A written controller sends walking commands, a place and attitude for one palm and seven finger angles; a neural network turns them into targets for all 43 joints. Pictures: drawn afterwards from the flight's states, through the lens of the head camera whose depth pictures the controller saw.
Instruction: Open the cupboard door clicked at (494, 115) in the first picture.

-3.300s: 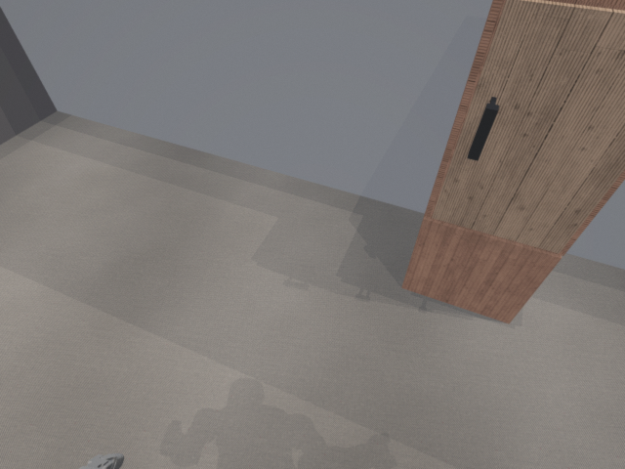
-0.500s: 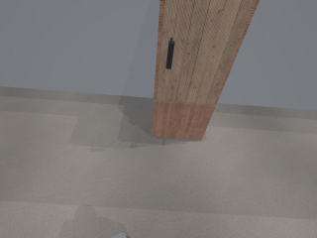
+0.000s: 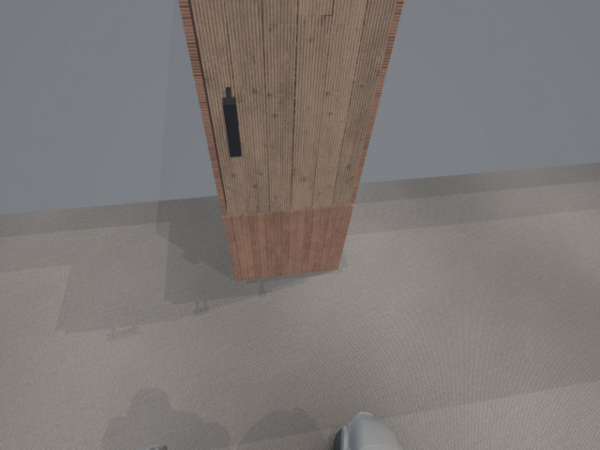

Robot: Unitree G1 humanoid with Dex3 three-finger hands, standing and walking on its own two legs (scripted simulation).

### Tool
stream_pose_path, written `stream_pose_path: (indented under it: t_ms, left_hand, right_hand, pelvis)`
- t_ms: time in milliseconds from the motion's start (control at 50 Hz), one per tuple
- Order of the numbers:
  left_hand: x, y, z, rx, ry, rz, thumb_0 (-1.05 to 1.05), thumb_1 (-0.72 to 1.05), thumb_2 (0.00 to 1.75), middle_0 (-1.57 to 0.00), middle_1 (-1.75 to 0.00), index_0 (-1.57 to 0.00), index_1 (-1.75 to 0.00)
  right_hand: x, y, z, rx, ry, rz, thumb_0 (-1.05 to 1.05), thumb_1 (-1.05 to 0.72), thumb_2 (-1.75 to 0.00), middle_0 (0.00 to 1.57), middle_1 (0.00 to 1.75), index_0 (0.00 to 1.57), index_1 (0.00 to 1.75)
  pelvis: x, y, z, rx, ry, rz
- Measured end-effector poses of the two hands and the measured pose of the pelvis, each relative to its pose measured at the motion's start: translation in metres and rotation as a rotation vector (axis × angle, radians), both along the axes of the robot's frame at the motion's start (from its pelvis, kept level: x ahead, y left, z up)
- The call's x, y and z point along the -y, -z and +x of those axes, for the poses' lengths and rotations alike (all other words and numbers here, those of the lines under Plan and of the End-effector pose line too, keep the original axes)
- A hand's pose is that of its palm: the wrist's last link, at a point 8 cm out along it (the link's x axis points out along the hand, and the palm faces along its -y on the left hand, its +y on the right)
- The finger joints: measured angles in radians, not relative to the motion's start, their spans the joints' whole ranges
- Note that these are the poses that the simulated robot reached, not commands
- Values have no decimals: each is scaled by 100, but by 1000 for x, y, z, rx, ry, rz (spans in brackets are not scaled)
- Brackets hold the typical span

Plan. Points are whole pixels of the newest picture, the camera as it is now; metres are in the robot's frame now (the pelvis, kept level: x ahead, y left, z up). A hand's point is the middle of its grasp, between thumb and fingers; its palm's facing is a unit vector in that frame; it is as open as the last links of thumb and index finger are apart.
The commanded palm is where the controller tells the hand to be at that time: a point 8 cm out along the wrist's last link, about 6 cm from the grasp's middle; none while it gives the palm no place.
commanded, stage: take the last steps up to it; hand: left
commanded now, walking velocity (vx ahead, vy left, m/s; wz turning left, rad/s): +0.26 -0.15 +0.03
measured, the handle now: (232, 122) +0.72 +0.13 -0.01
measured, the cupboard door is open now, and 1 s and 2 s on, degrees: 0 0 0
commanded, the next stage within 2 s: come to a stop and stand still in 0.24 s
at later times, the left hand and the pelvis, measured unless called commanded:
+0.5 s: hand (232, 441) +0.17 +0.10 -0.19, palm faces +0.12 -0.98 -0.14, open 7.3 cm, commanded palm none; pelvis +0.18 -0.06 -0.01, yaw +2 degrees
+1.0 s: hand (258, 427) +0.18 +0.06 -0.15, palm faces +0.10 -0.96 -0.26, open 7.4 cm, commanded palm none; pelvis +0.16 -0.13 +0.00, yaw +2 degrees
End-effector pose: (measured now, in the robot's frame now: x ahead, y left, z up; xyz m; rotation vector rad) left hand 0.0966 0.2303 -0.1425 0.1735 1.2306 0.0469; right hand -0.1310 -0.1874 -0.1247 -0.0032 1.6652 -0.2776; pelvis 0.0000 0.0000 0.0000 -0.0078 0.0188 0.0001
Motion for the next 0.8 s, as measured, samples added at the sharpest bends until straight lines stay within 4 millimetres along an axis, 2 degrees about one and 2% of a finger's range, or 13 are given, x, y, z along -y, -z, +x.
stream_pose_path:
  t_ms: [60, 120, 180, 240, 300, 380, 420, 460, 540, 580, 640, 700, 800]
  left_hand:
    - [28, 7, 48, 57, 22, 6, 0, 91, 90, -20, -29, -19, -30]
    - [51, 9, 72, 101, -4, 10, 0, 91, 90, -20, -29, -19, -30]
    - [64, 3, 73, 80, -60, 10, -1, 91, 89, -20, -29, -20, -30]
    - [61, -6, 80, 87, -112, 47, -4, 95, 89, -20, -29, -20, -30]
    - [61, -6, 80, 50, -121, 54, -4, 95, 89, -20, -29, -20, -30]
    - [67, 4, 73, -20, -150, 28, -2, 93, 90, -20, -29, -20, -30]
    - [70, 13, 68, -62, -171, 9, -2, 92, 90, -20, -29, -20, -30]
    - [75, 21, 64, -110, -190, -10, -1, 92, 90, -20, -29, -19, -30]
    - [86, 20, 58, -185, -211, -26, -1, 91, 90, -20, -29, -19, -30]
    - [90, 15, 56, -209, -212, -21, 0, 91, 90, -20, -29, -19, -30]
    - [89, 7, 56, -225, -210, 9, 0, 91, 89, -20, -29, -20, -30]
    - [86, 0, 60, -210, -209, 58, 0, 91, 89, -20, -29, -20, -30]
    - [90, -6, 67, -128, -194, 140, 0, 91, 90, -20, -29, -20, -30]
  right_hand:
    - [20, 13, 10, -69, 27, 28, 1, -91, -90, 20, 30, 21, 30]
    - [47, 24, 43, -87, 4, 35, 1, -91, -90, 20, 30, 21, 30]
    - [77, 26, 108, 12, -51, -1, 1, -91, -90, 20, 30, 20, 30]
    - [101, 23, 186, 159, -119, -42, 1, -91, -90, 20, 30, 20, 30]
    - [115, 17, 262, 307, -173, -74, 1, -92, -90, 19, 30, 20, 30]
    - [115, 5, 348, 462, -239, -94, 0, -92, -90, 19, 30, 20, 30]
    - [110, 2, 383, 517, -269, -100, 0, -92, -90, 19, 30, 20, 30]
    - [101, 0, 408, 551, -290, -101, 0, -92, -90, 19, 30, 20, 30]
    - [84, -3, 435, 556, -305, -70, 0, -92, -90, 19, 30, 20, 30]
    - [79, 1, 439, 545, -301, -50, 0, -91, -90, 19, 30, 20, 30]
    - [81, 9, 434, 514, -283, -22, 0, -91, -90, 20, 30, 20, 30]
    - [94, 18, 420, 480, -251, -7, 0, -91, -90, 20, 30, 21, 30]
    - [139, 33, 398, 455, -225, -11, -1, -92, -90, 20, 30, 21, 30]
  pelvis:
    - [24, 15, 32, -2, -5, 13]
    - [41, 20, 54, 10, -12, 4]
    - [51, 12, 75, 16, -23, -2]
    - [59, 4, 96, 10, -40, -15]
    - [64, 1, 117, 7, -48, -26]
    - [66, 2, 144, 15, -45, -41]
    - [65, 5, 158, 26, -40, -50]
    - [63, 8, 171, 39, -36, -48]
    - [64, 4, 186, 37, -21, -3]
    - [65, 2, 187, 30, -17, 9]
    - [69, 1, 182, 25, -13, 12]
    - [79, 1, 175, 26, -9, 14]
    - [106, 11, 165, 32, -9, 35]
